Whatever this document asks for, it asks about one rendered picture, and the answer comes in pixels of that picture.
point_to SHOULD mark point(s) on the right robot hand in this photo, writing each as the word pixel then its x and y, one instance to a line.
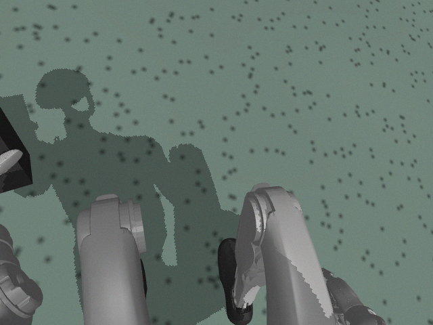
pixel 342 296

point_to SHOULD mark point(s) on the right robot foot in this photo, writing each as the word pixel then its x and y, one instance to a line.
pixel 227 267

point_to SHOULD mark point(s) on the left robot hand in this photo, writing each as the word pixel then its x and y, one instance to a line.
pixel 9 159

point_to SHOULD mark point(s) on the right robot arm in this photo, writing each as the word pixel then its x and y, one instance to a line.
pixel 362 315

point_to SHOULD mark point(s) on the left robot arm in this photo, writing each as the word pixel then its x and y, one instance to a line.
pixel 19 295

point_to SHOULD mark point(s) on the carton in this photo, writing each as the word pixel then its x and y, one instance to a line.
pixel 20 174

